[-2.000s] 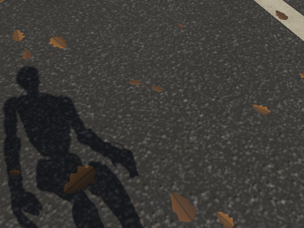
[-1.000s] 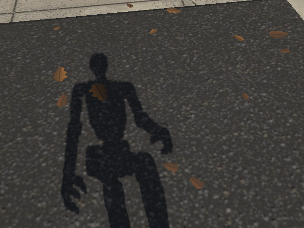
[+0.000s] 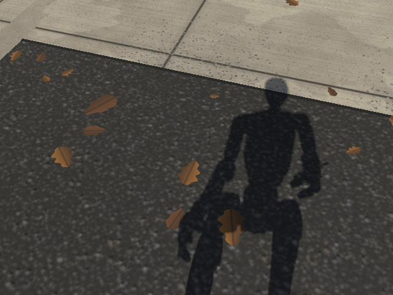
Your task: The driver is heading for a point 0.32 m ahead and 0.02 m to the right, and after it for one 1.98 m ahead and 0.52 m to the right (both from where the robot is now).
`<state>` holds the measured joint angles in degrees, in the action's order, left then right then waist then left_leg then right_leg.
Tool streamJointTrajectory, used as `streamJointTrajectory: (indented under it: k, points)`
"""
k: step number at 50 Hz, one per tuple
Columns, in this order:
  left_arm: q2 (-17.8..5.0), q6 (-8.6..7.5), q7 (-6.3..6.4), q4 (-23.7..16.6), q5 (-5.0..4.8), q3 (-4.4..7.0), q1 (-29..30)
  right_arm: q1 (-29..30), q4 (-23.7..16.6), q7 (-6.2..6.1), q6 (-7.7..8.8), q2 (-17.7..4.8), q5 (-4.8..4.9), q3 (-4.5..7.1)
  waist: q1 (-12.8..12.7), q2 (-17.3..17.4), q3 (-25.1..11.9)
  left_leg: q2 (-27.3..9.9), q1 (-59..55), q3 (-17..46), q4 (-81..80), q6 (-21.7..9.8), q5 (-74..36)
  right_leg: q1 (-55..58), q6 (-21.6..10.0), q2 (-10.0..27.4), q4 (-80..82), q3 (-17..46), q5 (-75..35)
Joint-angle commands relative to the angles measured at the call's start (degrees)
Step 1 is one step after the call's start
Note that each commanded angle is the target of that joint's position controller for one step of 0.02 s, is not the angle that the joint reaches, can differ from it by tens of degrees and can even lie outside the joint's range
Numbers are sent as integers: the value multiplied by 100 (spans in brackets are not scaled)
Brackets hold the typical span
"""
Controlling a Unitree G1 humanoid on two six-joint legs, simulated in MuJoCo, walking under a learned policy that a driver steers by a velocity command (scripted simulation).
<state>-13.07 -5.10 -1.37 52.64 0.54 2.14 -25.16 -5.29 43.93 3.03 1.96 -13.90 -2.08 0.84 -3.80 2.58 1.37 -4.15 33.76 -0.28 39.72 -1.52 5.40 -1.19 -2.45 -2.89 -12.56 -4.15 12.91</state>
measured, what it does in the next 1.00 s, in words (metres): walks ahead: left foot, then right foot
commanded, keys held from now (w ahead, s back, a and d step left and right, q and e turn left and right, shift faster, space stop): w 0.14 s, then no key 0.86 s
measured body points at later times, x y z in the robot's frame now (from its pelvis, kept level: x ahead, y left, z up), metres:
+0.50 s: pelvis +0.20 +0.04 +0.00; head +0.22 +0.05 +0.45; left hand +0.30 +0.28 -0.14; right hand +0.22 -0.21 -0.14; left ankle +0.17 +0.11 -0.75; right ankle +0.28 -0.08 -0.72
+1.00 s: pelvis +0.24 +0.01 +0.00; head +0.25 +0.01 +0.45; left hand +0.27 +0.25 -0.16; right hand +0.23 -0.22 -0.16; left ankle +0.17 +0.11 -0.75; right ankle +0.27 -0.07 -0.75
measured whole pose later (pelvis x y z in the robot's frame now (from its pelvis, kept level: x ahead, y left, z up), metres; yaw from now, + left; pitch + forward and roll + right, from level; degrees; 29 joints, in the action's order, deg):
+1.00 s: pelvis +0.24 +0.01 +0.00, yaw +0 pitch -2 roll +0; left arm -10.0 -0.4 2.1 61.7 0.3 0.2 -14.2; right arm -16.9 65.0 -2.7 0.2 -9.8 -0.6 -0.4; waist -0.3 0.3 2.3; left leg 0.6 1.1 -3.3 20.4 -1.3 17.3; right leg -11.5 -3.4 -1.9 -22.9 -3.9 9.6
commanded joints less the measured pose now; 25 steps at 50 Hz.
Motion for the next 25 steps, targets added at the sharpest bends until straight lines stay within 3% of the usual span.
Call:
streamJointTrajectory:
  k: [1, 3, 4, 5, 6, 7, 8, 9, 10, 11, 12, 14, 17, 20, 25]
  points:
    - [-963, -47, 27, -208, 12, 196, -101, 584, -501, -30, 100, -339, 33, 35, 68, -796, 167, 167, -437, -312, -514, -62, 25, -203, -728, 1520, 232, 749, -2209]
    - [-1020, 7, 54, -148, 24, 207, -104, 514, -506, -68, 126, -410, 14, 61, 147, -825, 150, 276, -709, -353, -792, -206, 368, 39, -677, 1647, -80, 775, -2652]
    - [-1047, 34, 69, -126, 16, 209, -66, 222, -415, -95, 151, -444, -12, 90, 301, -806, 28, 412, -1145, -404, -1032, -293, 481, 97, -616, 1622, -480, 707, -3219]
    - [-1009, 68, 76, -95, -10, 190, -48, -440, -177, -138, 203, -512, -63, 144, 606, -607, -296, 558, -2022, -453, -1466, -418, 358, 5, -508, 1414, -1329, 474, -3688]
    - [-854, 67, 87, -166, -28, 131, -22, -1371, 104, -203, 262, -784, -157, 248, 954, -337, -907, 138, -3370, 32, -1497, -628, 456, -666, -373, 1163, -2471, 272, -3073]
    - [-371, 45, 58, -509, -146, -9, -106, -2122, 165, -283, 277, -1382, -259, 396, 1115, 736, -1655, -1524, -4934, 2237, -1815, -1121, 1153, -2363, -105, 539, -4416, -155, -683]
    - [-624, 78, 102, -467, -73, 85, -281, -2114, 251, -288, 186, -1504, -4, 461, 954, 1153, -1733, -2106, -4912, 3689, -2371, -1523, 293, -3298, -85, 27, -5460, 198, 1724]
    - [-814, 136, 139, -419, 4, 148, -11, -1634, 195, -272, 171, -1142, 116, 375, 748, 438, -959, -1835, -4284, 2775, -2221, -1473, -665, -3505, -114, 369, -5754, 557, 1499]
    - [-621, 128, 121, -420, -4, 98, 158, -1268, 157, -254, 221, -756, 133, 268, 589, 184, -511, -1565, -3618, 1999, -2252, -1388, -1817, -3375, -85, 510, -5597, 593, 1213]
    - [-499, 164, 121, -364, -13, 80, 158, -1027, 168, -245, 258, -508, 127, 193, 387, 103, -312, -1255, -3171, 1399, -2348, -1163, -2526, -3106, -41, 668, -5233, 576, 1060]
    - [-488, 239, 114, -327, 60, 85, 117, -904, 209, -261, 286, -375, 151, 148, 240, 192, -219, -1044, -2844, 1031, -2412, -1026, -2980, -2848, 37, 730, -4974, 552, 972]
    - [-406, 361, 75, -234, 112, 84, -13, -910, 286, -278, 338, -418, 138, 139, 104, 229, -370, -891, -2566, 603, -2453, -1000, -3865, -2413, 145, 584, -4871, 441, 691]
    - [-325, 451, 61, -238, 114, 71, 189, -975, 447, -304, 351, -540, 159, 149, 27, 212, -383, -773, -2474, 225, -2512, -1040, -4090, -2371, 242, 554, -4338, 356, 236]
    - [-225, 480, 106, -311, 103, -3, 711, -1094, 620, -332, 297, -501, 145, 110, 177, 327, -277, -611, -2415, -42, -2461, -938, -3921, -2167, 241, 556, -3362, 220, -203]
    - [-267, 449, 248, -241, 56, -43, 994, -1373, 928, -368, 191, -508, 117, 100, 368, 296, -271, -770, -2690, 180, -2100, -932, -3489, -1698, 74, 437, -2331, 157, -169]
